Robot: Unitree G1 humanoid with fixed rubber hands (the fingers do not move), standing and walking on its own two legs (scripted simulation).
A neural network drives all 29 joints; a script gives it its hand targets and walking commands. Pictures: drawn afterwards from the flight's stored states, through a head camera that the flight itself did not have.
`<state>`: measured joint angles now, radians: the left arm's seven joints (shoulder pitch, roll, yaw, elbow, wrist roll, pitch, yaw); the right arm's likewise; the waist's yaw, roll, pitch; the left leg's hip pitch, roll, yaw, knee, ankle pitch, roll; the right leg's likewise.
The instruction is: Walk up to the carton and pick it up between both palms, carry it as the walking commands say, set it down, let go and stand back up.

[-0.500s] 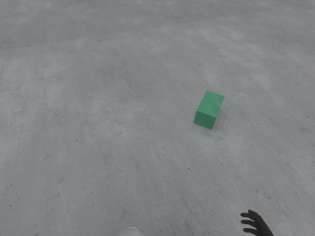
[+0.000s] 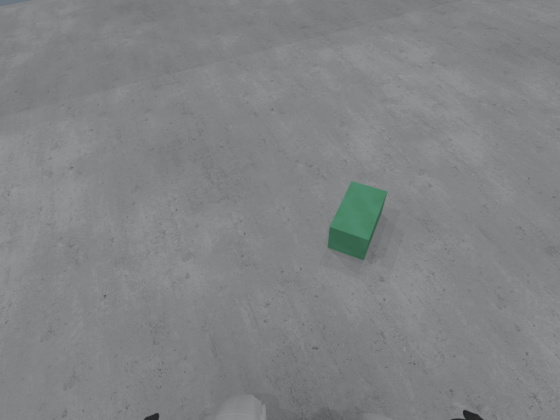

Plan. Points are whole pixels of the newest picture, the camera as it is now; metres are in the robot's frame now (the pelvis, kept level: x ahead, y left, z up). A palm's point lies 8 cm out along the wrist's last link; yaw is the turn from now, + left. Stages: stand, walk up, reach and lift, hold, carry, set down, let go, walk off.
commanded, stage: walk up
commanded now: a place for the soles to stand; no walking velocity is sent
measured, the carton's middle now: (357, 219) +0.94 -0.26 -0.69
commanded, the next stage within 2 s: none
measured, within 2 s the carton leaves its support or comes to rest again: neither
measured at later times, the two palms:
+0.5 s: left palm (239, 292) +0.34 +0.12 -0.11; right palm out of the picture +0.21 -0.40 -0.11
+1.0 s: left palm (298, 252) +0.44 +0.00 -0.13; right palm out of the picture +0.41 -0.51 -0.09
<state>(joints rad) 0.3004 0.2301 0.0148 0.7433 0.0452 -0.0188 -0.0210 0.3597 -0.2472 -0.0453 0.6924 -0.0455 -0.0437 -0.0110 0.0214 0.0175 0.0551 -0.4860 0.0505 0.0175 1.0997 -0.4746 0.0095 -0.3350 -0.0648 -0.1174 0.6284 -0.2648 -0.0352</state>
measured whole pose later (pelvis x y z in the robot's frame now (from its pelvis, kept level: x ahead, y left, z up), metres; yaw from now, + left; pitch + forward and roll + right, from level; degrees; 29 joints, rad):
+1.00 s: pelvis +0.36 -0.25 +0.00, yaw +1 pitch -1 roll +0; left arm 0.30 0.27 0.02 0.73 0.05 0.05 -0.05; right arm 0.39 -0.21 -0.02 0.72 -0.05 -0.07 -0.06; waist -0.02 -0.07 0.04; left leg -0.28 0.07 0.03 0.62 -0.31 -0.01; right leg -0.53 -0.08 -0.01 0.97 -0.37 0.05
